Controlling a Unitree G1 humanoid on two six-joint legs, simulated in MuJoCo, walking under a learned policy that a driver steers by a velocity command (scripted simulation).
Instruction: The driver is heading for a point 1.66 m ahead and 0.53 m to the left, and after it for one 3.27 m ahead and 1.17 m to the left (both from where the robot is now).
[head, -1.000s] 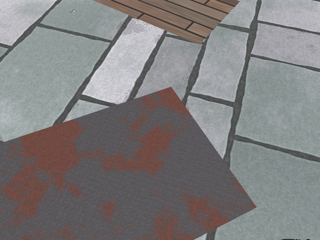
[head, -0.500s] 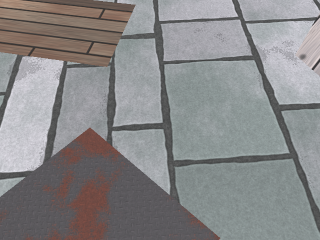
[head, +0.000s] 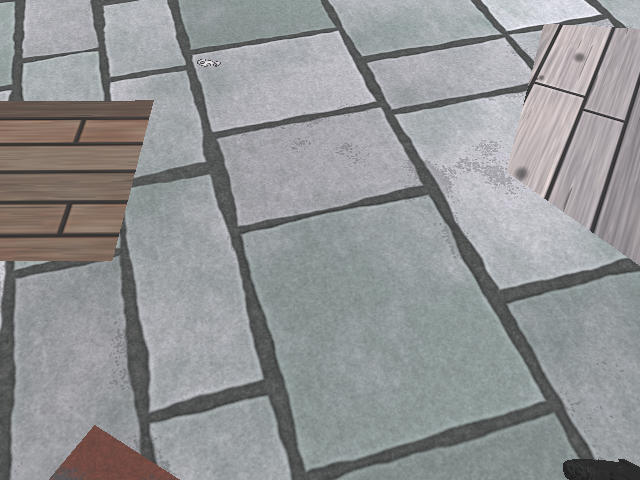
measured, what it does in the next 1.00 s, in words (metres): walks ahead, turning left: right foot, then left foot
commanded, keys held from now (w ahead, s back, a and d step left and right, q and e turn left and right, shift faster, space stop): w+e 0.06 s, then w+q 0.94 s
